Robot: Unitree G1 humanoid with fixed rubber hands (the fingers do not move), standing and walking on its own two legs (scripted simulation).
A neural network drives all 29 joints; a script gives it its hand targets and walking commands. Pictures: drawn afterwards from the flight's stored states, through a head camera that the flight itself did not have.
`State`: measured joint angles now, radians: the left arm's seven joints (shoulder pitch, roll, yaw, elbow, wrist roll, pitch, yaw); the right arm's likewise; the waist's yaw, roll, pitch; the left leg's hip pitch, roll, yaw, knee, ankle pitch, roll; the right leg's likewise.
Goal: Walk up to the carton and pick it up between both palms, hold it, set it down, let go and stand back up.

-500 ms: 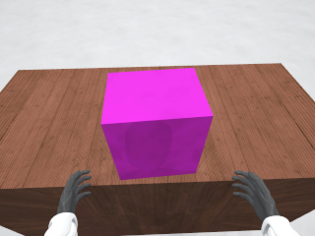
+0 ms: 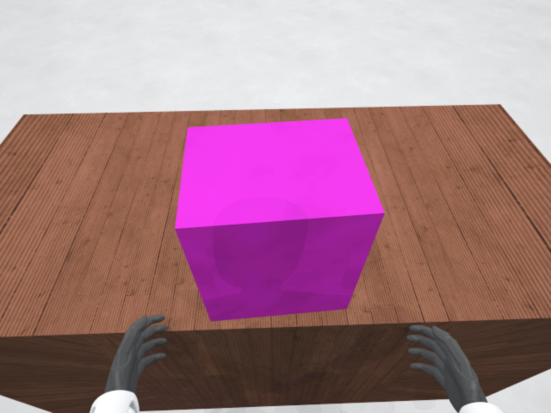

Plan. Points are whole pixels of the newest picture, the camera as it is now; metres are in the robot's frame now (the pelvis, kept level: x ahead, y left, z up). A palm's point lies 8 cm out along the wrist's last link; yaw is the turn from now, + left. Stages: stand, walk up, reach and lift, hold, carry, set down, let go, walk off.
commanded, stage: set down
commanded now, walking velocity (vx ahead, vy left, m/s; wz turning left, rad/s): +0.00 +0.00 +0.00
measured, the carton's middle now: (274, 226) +0.40 +0.03 +0.04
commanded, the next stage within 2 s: let go in 0.18 s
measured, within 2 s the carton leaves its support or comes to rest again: neither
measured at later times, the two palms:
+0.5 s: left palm (138, 398) +0.17 +0.22 -0.06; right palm out of the picture +0.16 -0.23 -0.06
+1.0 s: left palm out of the picture +0.14 +0.26 -0.10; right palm out of the picture +0.12 -0.27 -0.11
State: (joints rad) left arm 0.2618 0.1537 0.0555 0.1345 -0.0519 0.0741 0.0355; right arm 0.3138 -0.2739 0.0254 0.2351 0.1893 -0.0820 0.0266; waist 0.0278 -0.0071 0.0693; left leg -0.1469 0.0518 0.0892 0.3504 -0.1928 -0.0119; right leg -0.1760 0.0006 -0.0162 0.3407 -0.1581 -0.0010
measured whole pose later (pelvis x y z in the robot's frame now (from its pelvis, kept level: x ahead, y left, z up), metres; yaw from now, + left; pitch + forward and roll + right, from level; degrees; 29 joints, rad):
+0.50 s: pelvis +0.01 +0.00 +0.00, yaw +0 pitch +0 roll +0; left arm 0.26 0.15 0.01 0.28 -0.05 0.07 0.03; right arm 0.30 -0.25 0.01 0.47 0.13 -0.18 0.03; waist 0.03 -0.01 0.09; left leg -0.15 0.05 0.09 0.35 -0.20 -0.01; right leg -0.18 0.00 -0.02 0.34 -0.17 0.00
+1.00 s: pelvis +0.03 -0.01 -0.01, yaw +0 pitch -1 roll +1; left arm 0.26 0.28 0.01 0.66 -0.05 -0.01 0.02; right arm 0.29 -0.26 -0.07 0.80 0.00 -0.05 0.02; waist 0.03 -0.01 -0.01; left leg -0.14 0.05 0.09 0.46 -0.29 -0.02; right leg -0.20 -0.01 -0.01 0.50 -0.29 0.00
